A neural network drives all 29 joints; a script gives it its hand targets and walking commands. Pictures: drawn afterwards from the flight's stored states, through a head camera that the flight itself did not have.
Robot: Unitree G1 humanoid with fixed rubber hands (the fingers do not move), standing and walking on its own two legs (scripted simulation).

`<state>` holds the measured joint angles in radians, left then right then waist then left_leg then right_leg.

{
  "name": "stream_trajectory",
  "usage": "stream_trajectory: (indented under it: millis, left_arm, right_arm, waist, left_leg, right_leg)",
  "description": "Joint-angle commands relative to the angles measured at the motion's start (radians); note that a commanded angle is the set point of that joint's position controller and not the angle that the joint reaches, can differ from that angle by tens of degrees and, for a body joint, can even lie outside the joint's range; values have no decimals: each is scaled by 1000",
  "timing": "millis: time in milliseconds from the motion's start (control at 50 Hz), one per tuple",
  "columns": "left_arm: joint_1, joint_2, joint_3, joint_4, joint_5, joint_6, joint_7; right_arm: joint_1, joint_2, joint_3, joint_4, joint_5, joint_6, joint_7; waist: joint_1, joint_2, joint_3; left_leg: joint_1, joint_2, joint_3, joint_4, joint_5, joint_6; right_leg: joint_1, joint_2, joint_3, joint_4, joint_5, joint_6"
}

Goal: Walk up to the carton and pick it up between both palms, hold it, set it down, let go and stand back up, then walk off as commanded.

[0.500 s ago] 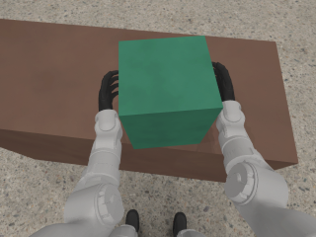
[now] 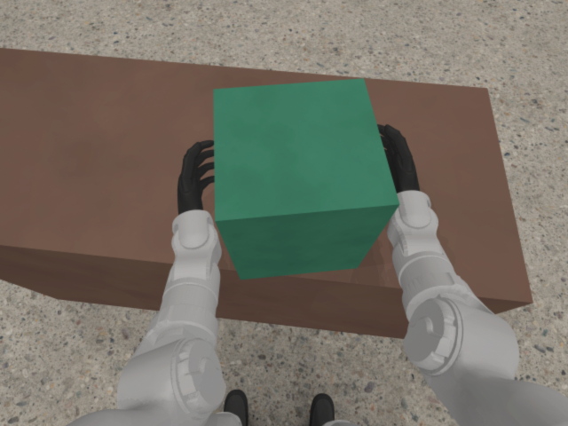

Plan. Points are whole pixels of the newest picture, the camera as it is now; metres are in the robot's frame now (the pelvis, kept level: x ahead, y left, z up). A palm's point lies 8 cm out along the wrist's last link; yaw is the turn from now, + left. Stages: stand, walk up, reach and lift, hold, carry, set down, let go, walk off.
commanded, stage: set down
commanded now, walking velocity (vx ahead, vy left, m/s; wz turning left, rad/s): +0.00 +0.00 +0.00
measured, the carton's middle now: (295, 190) +0.44 +0.02 -0.02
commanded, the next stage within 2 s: none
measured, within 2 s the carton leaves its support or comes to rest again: neither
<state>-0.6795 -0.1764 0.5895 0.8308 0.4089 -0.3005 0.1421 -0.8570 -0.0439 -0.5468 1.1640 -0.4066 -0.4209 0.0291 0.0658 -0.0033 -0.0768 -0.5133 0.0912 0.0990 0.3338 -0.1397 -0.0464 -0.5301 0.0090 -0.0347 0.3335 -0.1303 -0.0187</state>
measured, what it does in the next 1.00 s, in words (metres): stands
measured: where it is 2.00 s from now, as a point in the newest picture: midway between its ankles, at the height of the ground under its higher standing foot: outside the picture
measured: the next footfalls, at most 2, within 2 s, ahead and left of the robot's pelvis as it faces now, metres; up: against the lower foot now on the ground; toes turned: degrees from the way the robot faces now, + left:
none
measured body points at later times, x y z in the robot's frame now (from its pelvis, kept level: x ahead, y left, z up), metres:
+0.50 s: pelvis -0.01 +0.00 +0.00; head +0.12 +0.00 +0.43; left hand +0.40 +0.17 +0.01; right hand +0.46 -0.13 +0.02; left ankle -0.01 +0.15 -0.74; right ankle +0.00 -0.11 -0.74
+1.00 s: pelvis -0.02 +0.00 -0.02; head +0.09 -0.02 +0.41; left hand +0.40 +0.21 +0.01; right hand +0.49 -0.15 +0.03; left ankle -0.01 +0.15 -0.74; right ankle +0.00 -0.11 -0.74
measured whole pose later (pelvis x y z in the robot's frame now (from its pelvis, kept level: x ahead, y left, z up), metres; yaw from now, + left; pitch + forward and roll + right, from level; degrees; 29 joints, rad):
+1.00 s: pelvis -0.02 +0.00 -0.02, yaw +0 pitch +26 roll -1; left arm -0.84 0.03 0.17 1.16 -0.07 -0.27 0.22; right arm -1.07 -0.36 0.06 1.44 0.26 -0.29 0.03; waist 0.17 0.03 -0.24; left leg -0.82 0.11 0.07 0.58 -0.21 -0.04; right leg -0.81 0.02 -0.03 0.53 -0.18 -0.01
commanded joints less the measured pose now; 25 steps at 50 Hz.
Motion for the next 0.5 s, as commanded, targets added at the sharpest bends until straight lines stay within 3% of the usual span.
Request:
stream_trajectory:
  millis: [0,20,60,80,100,120,140,160,180,220,240,260,280,300,320,340,360,400,420,440,460,480]
  left_arm:
    - [-351,-343,-242,69,50,-1,-87]
    - [-378,-319,-244,36,51,-9,-72]
    - [-350,-334,-243,58,44,3,-65]
    - [-356,-332,-227,61,52,8,-67]
    - [-335,-353,-246,62,41,-5,-63]
    - [-361,-319,-228,57,44,-5,-62]
    - [-308,-329,-247,50,46,-6,-58]
    - [-294,-320,-237,63,44,0,-60]
    - [-348,-301,-247,57,54,8,-61]
    - [-346,-330,-225,64,61,18,-64]
    - [-344,-224,-190,94,52,11,-60]
    - [-347,-250,-190,53,55,-3,-62]
    - [-313,-199,-160,92,67,8,-58]
    - [-314,-221,-154,90,58,13,-64]
    - [-330,-189,-133,73,66,15,-55]
    - [-330,-174,-173,36,32,3,-38]
    - [-354,-148,-148,58,26,4,-36]
    - [-311,-25,-144,49,-9,-7,-3]
    - [-356,16,-176,1,-40,-18,20]
    - [-359,14,-177,2,-49,-10,25]
    - [-387,30,-202,-2,-91,-9,41]
    - [-393,85,-192,51,-100,-5,55]
  right_arm:
    - [-298,453,201,87,-93,-1,106]
    - [-312,443,196,71,-80,-4,111]
    - [-330,399,187,73,-79,-9,112]
    - [-332,403,181,92,-78,-2,116]
    - [-306,410,189,82,-81,-4,109]
    - [-351,395,199,89,-61,-13,115]
    - [-293,369,188,91,-56,-9,107]
    - [-301,375,198,105,-42,-15,110]
    - [-316,347,181,122,-45,-7,105]
    - [-323,395,164,103,-69,8,104]
    - [-316,310,183,100,-55,9,97]
    - [-336,334,191,80,-63,9,96]
    - [-272,290,200,107,-48,20,95]
    - [-305,319,175,70,-58,31,90]
    - [-302,296,189,82,-39,35,85]
    - [-337,241,187,47,-14,15,75]
    - [-355,215,155,72,-19,18,67]
    - [-312,70,195,63,37,11,43]
    - [-330,18,208,70,76,6,29]
    - [-358,26,245,46,115,15,21]
    - [-413,-17,259,44,170,18,9]
    - [-409,-61,292,87,207,24,4]
  waist:
    - [21,-72,-544]
    - [41,-51,-573]
    - [31,-79,-562]
    - [34,-66,-565]
    - [28,-66,-592]
    - [60,-64,-601]
    - [36,-42,-592]
    - [56,-42,-568]
    - [21,-27,-572]
    - [27,-46,-527]
    - [42,-88,-512]
    - [58,-82,-530]
    - [65,-75,-502]
    - [45,-113,-477]
    - [70,-89,-510]
    - [63,-58,-594]
    - [39,-79,-542]
    - [78,-56,-645]
    - [53,-44,-707]
    - [67,-76,-714]
    - [68,-56,-776]
    - [104,-48,-736]
  left_leg:
    - [90,-69,49,11,242,60]
    - [113,-61,56,19,255,61]
    - [143,-59,40,34,306,56]
    - [130,-49,40,38,271,53]
    - [179,-54,45,59,324,48]
    - [158,-53,46,52,334,53]
    - [198,-56,54,50,349,42]
    - [175,-55,52,61,372,45]
    - [158,-57,34,67,335,38]
    - [140,-59,35,51,274,57]
    - [86,-68,50,34,219,75]
    - [61,-70,49,20,202,73]
    - [74,-75,53,3,180,70]
    - [75,-76,53,10,203,78]
    - [74,-72,48,-10,199,75]
    - [100,-73,42,24,256,64]
    - [99,-75,42,27,258,70]
    - [89,-77,54,56,325,53]
    - [103,-73,35,68,343,40]
    - [95,-75,40,71,355,42]
    - [114,-71,47,84,362,35]
    - [49,-70,42,91,336,35]
  right_leg:
    - [474,6,-12,66,464,38]
    - [428,12,-19,77,404,33]
    - [371,31,-33,53,406,17]
    - [365,29,-31,43,359,12]
    - [340,25,-34,59,401,18]
    - [343,28,-30,54,390,10]
    - [332,33,-23,51,392,11]
    - [349,36,-22,50,403,5]
    - [354,31,-19,43,385,-8]
    - [367,28,-24,47,342,16]
    - [407,24,-5,44,362,27]
    - [427,10,0,61,371,30]
    - [450,15,6,55,371,33]
    - [434,13,8,47,371,36]
    - [460,12,10,54,367,39]
    - [450,9,8,62,412,28]
    - [411,12,-1,55,413,35]
    - [444,16,27,82,495,36]
    - [445,23,17,85,507,33]
    - [470,30,25,96,542,37]
    - [442,37,29,110,532,33]
    - [445,31,43,95,466,23]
